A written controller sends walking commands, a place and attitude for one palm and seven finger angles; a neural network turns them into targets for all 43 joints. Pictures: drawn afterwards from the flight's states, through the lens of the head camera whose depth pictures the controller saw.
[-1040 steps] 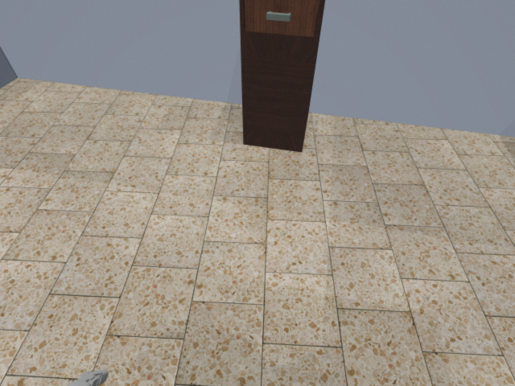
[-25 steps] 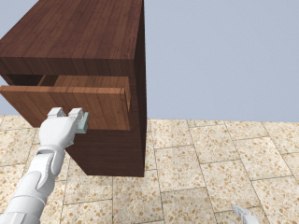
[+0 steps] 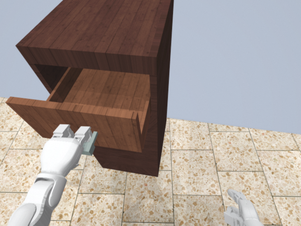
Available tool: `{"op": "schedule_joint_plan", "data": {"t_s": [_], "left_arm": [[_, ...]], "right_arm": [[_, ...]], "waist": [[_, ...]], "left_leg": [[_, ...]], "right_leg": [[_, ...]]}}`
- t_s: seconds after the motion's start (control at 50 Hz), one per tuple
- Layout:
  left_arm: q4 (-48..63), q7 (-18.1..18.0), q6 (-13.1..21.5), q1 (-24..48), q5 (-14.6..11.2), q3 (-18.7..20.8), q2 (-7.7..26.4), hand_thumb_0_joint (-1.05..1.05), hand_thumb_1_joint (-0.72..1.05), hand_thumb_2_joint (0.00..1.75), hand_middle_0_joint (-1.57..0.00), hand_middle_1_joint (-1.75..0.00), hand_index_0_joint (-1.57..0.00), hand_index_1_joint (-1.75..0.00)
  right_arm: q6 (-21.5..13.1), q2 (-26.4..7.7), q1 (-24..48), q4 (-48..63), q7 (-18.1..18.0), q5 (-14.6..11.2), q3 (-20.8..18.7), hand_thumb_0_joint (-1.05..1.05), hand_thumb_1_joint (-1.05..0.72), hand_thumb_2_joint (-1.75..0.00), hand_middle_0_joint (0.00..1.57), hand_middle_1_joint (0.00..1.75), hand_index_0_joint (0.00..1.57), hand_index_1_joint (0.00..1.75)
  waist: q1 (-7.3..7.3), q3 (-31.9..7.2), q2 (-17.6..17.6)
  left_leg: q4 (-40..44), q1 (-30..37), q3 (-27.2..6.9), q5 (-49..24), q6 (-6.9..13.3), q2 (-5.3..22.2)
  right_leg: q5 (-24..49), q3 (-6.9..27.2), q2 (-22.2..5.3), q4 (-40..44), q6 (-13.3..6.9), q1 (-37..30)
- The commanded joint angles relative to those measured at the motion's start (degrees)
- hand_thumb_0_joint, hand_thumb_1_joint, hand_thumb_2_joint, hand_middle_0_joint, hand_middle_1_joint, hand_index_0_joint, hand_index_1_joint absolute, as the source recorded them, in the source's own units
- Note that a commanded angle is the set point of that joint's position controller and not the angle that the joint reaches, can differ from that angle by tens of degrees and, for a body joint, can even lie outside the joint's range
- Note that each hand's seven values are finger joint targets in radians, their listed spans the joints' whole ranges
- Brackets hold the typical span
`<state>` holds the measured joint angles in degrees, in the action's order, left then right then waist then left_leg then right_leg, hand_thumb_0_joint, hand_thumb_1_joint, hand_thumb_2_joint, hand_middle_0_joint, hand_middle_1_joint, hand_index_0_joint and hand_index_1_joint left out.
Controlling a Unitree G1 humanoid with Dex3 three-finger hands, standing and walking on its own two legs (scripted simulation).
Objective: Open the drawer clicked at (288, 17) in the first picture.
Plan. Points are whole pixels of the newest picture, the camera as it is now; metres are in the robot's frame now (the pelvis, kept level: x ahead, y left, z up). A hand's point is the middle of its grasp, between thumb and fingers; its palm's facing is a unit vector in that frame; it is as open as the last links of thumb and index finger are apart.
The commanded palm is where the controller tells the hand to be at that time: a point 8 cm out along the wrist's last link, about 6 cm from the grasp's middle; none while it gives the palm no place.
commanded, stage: pull the drawer open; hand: left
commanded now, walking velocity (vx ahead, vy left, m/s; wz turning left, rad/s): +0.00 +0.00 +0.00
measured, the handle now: (76, 139) +0.31 +0.25 +0.04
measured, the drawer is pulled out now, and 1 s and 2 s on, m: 0.14 0.25 0.29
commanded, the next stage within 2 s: open the thumb to release the handle in 1.62 s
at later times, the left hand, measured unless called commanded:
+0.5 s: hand (72, 164) +0.25 +0.24 +0.02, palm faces -0.03 -0.09 -1.00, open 5.9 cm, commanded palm +0.20 +0.26 +0.08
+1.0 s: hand (55, 203) +0.15 +0.24 +0.02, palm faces -0.04 -0.07 -1.00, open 5.9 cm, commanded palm +0.10 +0.26 +0.08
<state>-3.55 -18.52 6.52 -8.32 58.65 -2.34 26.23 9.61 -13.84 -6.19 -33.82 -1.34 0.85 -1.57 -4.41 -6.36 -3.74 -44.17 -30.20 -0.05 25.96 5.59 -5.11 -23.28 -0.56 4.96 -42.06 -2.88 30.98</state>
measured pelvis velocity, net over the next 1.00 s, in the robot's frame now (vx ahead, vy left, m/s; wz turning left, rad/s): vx -0.01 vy -0.01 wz -0.03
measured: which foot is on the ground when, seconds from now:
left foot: down 0.00-1.00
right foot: down 0.00-1.00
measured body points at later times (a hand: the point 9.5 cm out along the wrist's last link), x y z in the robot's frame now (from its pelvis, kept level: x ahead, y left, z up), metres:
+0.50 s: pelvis -0.03 -0.02 +0.00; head +0.00 -0.03 +0.45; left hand +0.24 +0.24 +0.08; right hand +0.12 -0.28 -0.10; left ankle -0.05 +0.05 -0.71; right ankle -0.03 -0.09 -0.71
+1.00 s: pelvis -0.01 -0.01 -0.01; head +0.03 -0.03 +0.44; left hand +0.15 +0.25 +0.08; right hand +0.21 -0.22 -0.10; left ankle -0.05 +0.05 -0.71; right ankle -0.03 -0.09 -0.71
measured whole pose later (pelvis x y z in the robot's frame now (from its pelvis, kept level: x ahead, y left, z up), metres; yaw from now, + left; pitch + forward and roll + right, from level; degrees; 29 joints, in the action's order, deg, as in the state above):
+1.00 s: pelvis -0.01 -0.01 -0.01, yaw -2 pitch +12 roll -1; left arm 11.8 -22.3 8.9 -36.5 55.9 4.2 27.0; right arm 9.4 -12.8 -4.9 -29.6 0.8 0.3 -0.1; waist -4.8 -8.3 -3.7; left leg -47.4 -31.3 1.7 27.5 4.8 -4.0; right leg -24.4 0.8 6.1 -46.0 -3.6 33.0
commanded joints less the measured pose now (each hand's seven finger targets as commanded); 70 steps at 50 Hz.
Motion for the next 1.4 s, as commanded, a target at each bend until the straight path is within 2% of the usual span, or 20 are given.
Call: {"op": "schedule_joint_plan", "data": {"t_s": [0.0,0.12,0.18,0.2,0.22,0.26,0.32,0.38,0.4,0.46,0.58,0.68,0.76,0.84,0.96,1.02,1.12,1.16,1.22,1.38], "left_arm": [[11.98,-3.61,-2.06,17.04,-1.11,10.68,12.71,0.0,0.9,0.9,-0.4,-1.35,-0.4,-1.35],[5.18,-1.78,-2.82,21.16,-2.9,11.04,14.28,0.0,0.9,0.9,-0.4,-1.35,-0.4,-1.35],[3.11,-1.44,-1.97,24.17,-2.79,11.62,16.0,0.0,0.9,0.9,-0.4,-1.35,-0.4,-1.35],[2.66,-1.27,-1.87,20.81,-2.73,11.57,15.19,0.0,0.9,0.9,-0.4,-1.35,-0.4,-1.35],[2.93,-1.02,-1.76,19.87,-3.09,10.94,14.57,0.0,0.9,0.9,-0.4,-1.35,-0.4,-1.35],[2.87,-0.7,-1.4,15.84,-3.32,13.56,16.73,0.0,0.9,0.9,-0.4,-1.35,-0.4,-1.35],[3.1,0.0,-0.84,12.21,-4.35,13.9,16.26,0.0,0.9,0.9,-0.4,-1.35,-0.4,-1.35],[5.11,0.01,0.03,1.81,-5.12,16.65,16.74,0.0,0.9,0.9,-0.4,-1.35,-0.4,-1.35],[6.94,0.11,0.37,-0.61,-5.37,15.54,14.98,0.0,0.9,0.9,-0.4,-1.35,-0.4,-1.35],[10.46,-0.62,1.04,-6.65,-5.42,16.84,14.78,0.0,0.9,0.9,-0.4,-1.35,-0.4,-1.35],[18.08,-3.5,1.41,-16.08,-4.56,18.12,12.97,0.0,0.9,0.9,-0.4,-1.35,-0.4,-1.35],[22.52,-5.85,0.9,-21.21,-4.21,17.85,11.4,0.0,0.9,0.9,-0.4,-1.35,-0.4,-1.35],[24.12,-7.06,0.77,-26.78,-4.39,18.53,10.9,0.0,0.9,0.9,-0.4,-1.35,-0.4,-1.35],[25.52,-7.41,0.62,-28.16,-4.47,17.79,9.97,0.0,0.9,0.9,-0.4,-1.35,-0.4,-1.35],[27.1,-7.81,0.84,-37.03,-5.64,20.59,11.44,0.0,0.9,0.9,-0.4,-1.35,-0.4,-1.35],[29.0,-8.14,1.14,-40.14,-5.67,20.44,11.18,0.0,0.9,0.9,-0.4,-1.35,-0.4,-1.35],[28.68,-9.26,1.26,-44.18,-6.03,22.57,12.17,0.0,0.9,0.9,-0.4,-1.35,-0.4,-1.35],[29.35,-9.58,1.23,-45.09,-5.88,21.47,11.16,0.0,0.9,0.9,-0.4,-1.35,-0.4,-1.35],[29.8,-10.61,1.6,-47.08,-5.99,23.52,12.51,0.0,0.9,0.9,-0.4,-1.35,-0.4,-1.35],[30.24,-12.22,1.49,-48.26,-6.45,24.73,12.87,0.0,0.9,0.9,-0.4,-1.35,-0.4,-1.35]], "right_arm": [[-2.05,-6.96,1.29,6.76,-1.36,0.24,-2.84,0.0,-0.9,-0.9,0.2,0.3,0.2,0.3],[-1.43,-6.87,2.28,6.46,-3.04,-0.5,-2.17,0.0,-0.9,-0.9,0.2,0.3,0.2,0.3],[-1.3,-6.98,2.9,6.83,-3.65,-0.81,-1.65,0.0,-0.9,-0.9,0.2,0.3,0.2,0.3],[-1.41,-6.46,3.2,7.32,-3.59,-0.86,-1.72,0.0,-0.9,-0.9,0.2,0.3,0.2,0.3],[-1.51,-6.36,3.65,7.63,-3.59,-1.04,-1.64,0.0,-0.9,-0.9,0.2,0.3,0.2,0.3],[-1.55,-6.36,4.2,8.05,-3.6,-1.12,-1.6,0.0,-0.9,-0.9,0.2,0.3,0.2,0.3],[-1.7,-6.35,5.08,8.86,-3.48,-1.26,-1.35,0.0,-0.9,-0.9,0.2,0.3,0.2,0.3],[-2.21,-6.44,5.94,10.06,-2.85,-1.26,-1.33,0.0,-0.9,-0.9,0.2,0.3,0.2,0.3],[-2.53,-6.2,6.34,10.31,-2.58,-1.27,-1.4,0.0,-0.9,-0.9,0.2,0.3,0.2,0.3],[-3.14,-6.63,6.46,10.77,-1.67,-1.17,-1.69,0.0,-0.9,-0.9,0.2,0.3,0.2,0.3],[-3.6,-7.19,6.21,10.82,0.13,-0.57,-2.63,0.0,-0.9,-0.9,0.2,0.3,0.2,0.3],[-3.62,-7.39,5.69,10.96,0.98,-0.11,-2.8,0.0,-0.9,-0.9,0.2,0.3,0.2,0.3],[-3.55,-6.98,5.84,11.4,1.31,-0.15,-2.47,0.0,-0.9,-0.9,0.2,0.3,0.2,0.3],[-3.15,-7.0,5.69,11.87,1.43,-0.08,-2.17,0.0,-0.9,-0.9,0.2,0.3,0.2,0.3],[-2.62,-6.67,6.01,13.36,1.39,-0.52,-1.29,0.0,-0.9,-0.9,0.2,0.3,0.2,0.3],[-2.45,-6.68,6.12,13.82,1.69,-0.57,-1.02,0.0,-0.9,-0.9,0.2,0.3,0.2,0.3],[-1.69,-6.8,6.99,14.48,1.74,-0.66,-0.62,0.0,-0.9,-0.9,0.2,0.3,0.2,0.3],[-1.57,-7.1,7.11,14.86,2.05,-0.53,-0.83,0.0,-0.9,-0.9,0.2,0.3,0.2,0.3],[-1.3,-7.15,6.74,14.86,2.12,-0.62,-1.04,0.0,-0.9,-0.9,0.2,0.3,0.2,0.3],[-0.66,-7.73,7.33,15.39,2.17,-0.73,-1.67,0.0,-0.9,-0.9,0.2,0.3,0.2,0.3]], "waist": [[1.3,-22.12,-3.1],[2.03,-18.39,3.46],[1.91,-16.28,2.01],[0.72,-16.37,-0.26],[0.67,-15.94,-0.64],[-0.79,-15.81,-1.45],[-0.97,-14.19,-0.63],[-2.69,-14.19,-1.32],[-2.7,-13.91,-1.33],[-2.65,-11.91,-1.82],[-2.31,-14.08,-2.33],[-1.54,-13.89,-2.14],[-2.08,-13.89,-1.4],[-1.54,-12.99,-0.8],[-3.29,-12.79,0.15],[-3.7,-13.26,-1.59],[-4.2,-11.54,-1.56],[-4.15,-11.63,-2.05],[-4.54,-13.71,-2.0],[-4.1,-13.13,-2.78]], "left_leg": [[1.02,17.5,-5.74,-46.53,-6.95,4.66],[2.76,9.99,-3.6,-32.85,-4.72,2.99],[4.06,7.53,-3.29,-26.63,-4.04,2.38],[4.51,7.91,-3.17,-26.55,-4.15,2.28],[4.81,7.79,-2.94,-25.55,-4.06,2.2],[5.69,6.94,-2.74,-24.29,-4.05,2.05],[6.82,4.65,-2.41,-20.87,-3.49,1.9],[7.68,4.09,-2.64,-21.37,-3.65,2.11],[7.42,4.42,-2.45,-22.1,-3.53,2.3],[7.1,4.36,-2.82,-23.84,-3.93,2.6],[5.02,7.04,-3.6,-31.58,-5.15,3.61],[2.94,8.83,-4.14,-34.24,-5.69,4.06],[1.91,8.85,-4.2,-34.44,-5.84,4.13],[0.94,9.44,-4.45,-34.82,-5.91,4.31],[0.27,7.93,-3.89,-36.53,-5.98,4.3],[-0.29,8.81,-3.75,-39.81,-6.23,4.92],[-0.37,7.01,-3.3,-37.27,-5.9,4.75],[-0.47,6.68,-3.34,-37.05,-5.95,4.9],[-1.22,6.76,-3.17,-37.89,-6.03,5.0],[-1.75,4.63,-3.22,-33.79,-5.9,4.81]], "right_leg": [[25.69,2.71,-1.44,0.71,-0.49,-3.39],[25.08,3.26,-1.6,2.83,-0.18,-8.02],[21.88,3.93,-1.69,3.6,-0.57,-8.32],[21.07,3.75,-1.71,3.69,-0.8,-8.78],[20.69,3.91,-1.75,4.21,-0.77,-9.28],[20.12,4.76,-1.72,4.77,-1.0,-11.19],[18.8,5.71,-2.0,5.73,-0.88,-13.14],[18.29,5.86,-2.12,5.4,-1.23,-15.06],[19.32,5.95,-2.17,5.29,-1.15,-14.6],[19.6,6.09,-1.94,4.92,-1.39,-12.71],[21.55,5.49,-1.7,3.08,-1.5,-9.37],[21.39,4.93,-1.39,1.7,-1.27,-5.4],[22.22,4.81,-1.5,0.82,-0.97,-4.75],[21.51,4.27,-1.47,0.34,-0.61,-2.8],[25.52,5.24,-1.83,0.1,-0.35,-4.99],[26.48,5.25,-2.1,-0.38,-0.18,-4.38],[26.97,5.56,-2.24,-0.12,-0.12,-4.64],[25.73,5.05,-2.33,-0.37,-0.05,-4.07],[26.43,5.22,-2.32,-0.92,0.03,-4.39],[23.54,5.44,-2.07,-1.31,-0.18,-2.9]]}}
